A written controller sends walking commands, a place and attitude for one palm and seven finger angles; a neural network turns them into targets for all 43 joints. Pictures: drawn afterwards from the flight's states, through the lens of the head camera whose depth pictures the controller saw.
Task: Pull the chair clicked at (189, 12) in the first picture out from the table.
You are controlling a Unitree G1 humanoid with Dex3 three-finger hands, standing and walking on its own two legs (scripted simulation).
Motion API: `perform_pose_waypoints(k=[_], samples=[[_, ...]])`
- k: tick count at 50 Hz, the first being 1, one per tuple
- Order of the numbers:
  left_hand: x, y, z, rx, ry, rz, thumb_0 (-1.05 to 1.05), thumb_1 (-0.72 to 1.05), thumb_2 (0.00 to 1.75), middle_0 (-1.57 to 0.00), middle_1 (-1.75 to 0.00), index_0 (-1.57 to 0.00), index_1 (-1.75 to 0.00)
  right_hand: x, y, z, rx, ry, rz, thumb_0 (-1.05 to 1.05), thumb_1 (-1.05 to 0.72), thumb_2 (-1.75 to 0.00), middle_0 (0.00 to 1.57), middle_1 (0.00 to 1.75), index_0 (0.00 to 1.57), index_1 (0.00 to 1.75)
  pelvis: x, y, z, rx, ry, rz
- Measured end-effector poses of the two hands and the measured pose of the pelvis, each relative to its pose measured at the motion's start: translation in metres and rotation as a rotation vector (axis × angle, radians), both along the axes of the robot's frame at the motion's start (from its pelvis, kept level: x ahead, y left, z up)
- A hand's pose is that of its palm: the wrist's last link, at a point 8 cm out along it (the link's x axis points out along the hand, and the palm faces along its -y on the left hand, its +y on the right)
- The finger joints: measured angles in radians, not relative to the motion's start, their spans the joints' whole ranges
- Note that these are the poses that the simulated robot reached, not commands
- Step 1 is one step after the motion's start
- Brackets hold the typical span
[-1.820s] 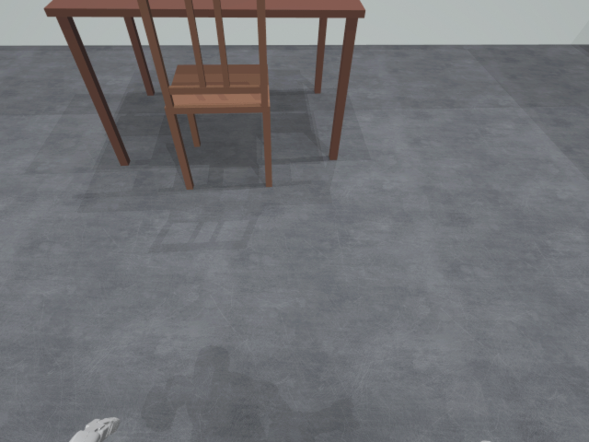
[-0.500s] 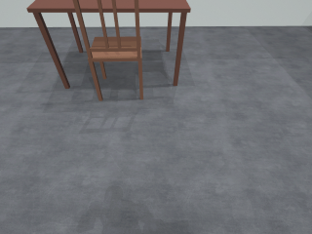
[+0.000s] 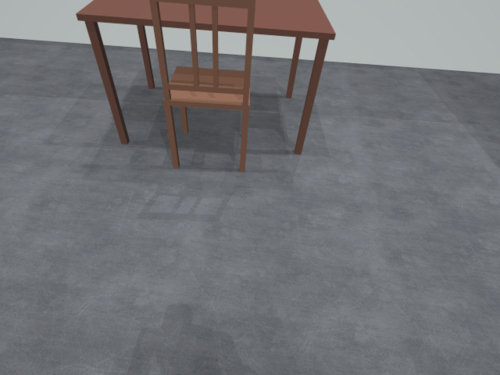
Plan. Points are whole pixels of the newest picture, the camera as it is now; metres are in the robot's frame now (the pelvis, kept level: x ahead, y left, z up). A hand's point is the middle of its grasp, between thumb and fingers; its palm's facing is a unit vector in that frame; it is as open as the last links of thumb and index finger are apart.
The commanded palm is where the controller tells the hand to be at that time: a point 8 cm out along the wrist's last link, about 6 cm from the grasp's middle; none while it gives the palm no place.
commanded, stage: walk to a spot facing it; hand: left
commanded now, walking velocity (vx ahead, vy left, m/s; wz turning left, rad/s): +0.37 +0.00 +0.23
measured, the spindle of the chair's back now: (194, 48) +1.36 +0.33 -0.06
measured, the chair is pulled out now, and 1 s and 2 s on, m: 0.00 0.00 0.00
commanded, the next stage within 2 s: take the last steps up to it in 1.14 s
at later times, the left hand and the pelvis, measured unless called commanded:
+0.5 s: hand (176, 289) +0.33 +0.18 -0.18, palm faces +0.02 -0.99 -0.15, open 7.4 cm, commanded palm none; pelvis +0.22 +0.01 -0.02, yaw +4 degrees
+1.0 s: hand (153, 288) +0.34 +0.23 -0.19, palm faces +0.27 -0.95 -0.14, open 7.3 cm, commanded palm none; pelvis +0.45 +0.08 -0.01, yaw +10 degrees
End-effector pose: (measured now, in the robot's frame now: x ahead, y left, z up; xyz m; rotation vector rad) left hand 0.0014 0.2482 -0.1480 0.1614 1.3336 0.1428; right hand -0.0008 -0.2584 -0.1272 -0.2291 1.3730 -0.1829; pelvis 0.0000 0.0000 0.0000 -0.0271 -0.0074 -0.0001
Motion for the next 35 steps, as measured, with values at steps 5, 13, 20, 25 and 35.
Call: perform_pose_waypoints(k=[5,13,20,25,35], samples=[[-0.008,0.005,-0.012,-0.045,0.14,0.025,0.01,0.91,0.9,-0.2,-0.3,-0.2,-0.3,0.005,0.036,-0.003,0.015,0.014,-0.047,0.0,-0.91,-0.9,0.2,0.3,0.2,0.3,0.033,0.02,-0.005,0.013,0.008,-0.006],[0.091,0.01,0.003,-0.062,0.039,0.033,0.01,0.91,0.9,-0.2,-0.3,-0.2,-0.3,-0.01,0.085,0.014,0.078,0.215,-0.105,0.0,-0.91,-0.9,0.2,0.3,0.2,0.3,0.09,0.029,0.01,0.001,0.023,0.051],[0.224,-0.003,0.001,-0.065,-0.104,-0.01,0.01,0.91,0.9,-0.2,-0.3,-0.2,-0.3,0.019,0.094,0.01,0.108,0.32,-0.155,0.0,-0.91,-0.9,0.2,0.3,0.21,0.3,0.155,0.023,0.0,0.013,0.022,0.057],[0.323,-0.019,-0.005,-0.045,-0.237,-0.035,0.01,0.91,0.9,-0.2,-0.3,-0.2,-0.3,0.074,0.076,-0.014,0.118,0.352,-0.159,0.0,-0.9,-0.9,0.2,0.3,0.21,0.3,0.218,0.009,-0.021,0.019,0.01,0.073],[0.333,-0.002,0.01,0.024,-0.157,0.134,-0.01,0.95,0.9,-0.2,-0.3,-0.2,-0.3,0.336,0.035,-0.015,0.063,-0.034,0.044,0.0,-0.91,-0.9,0.2,0.29,0.2,0.3,0.308,0.008,-0.002,0.002,-0.011,0.134]])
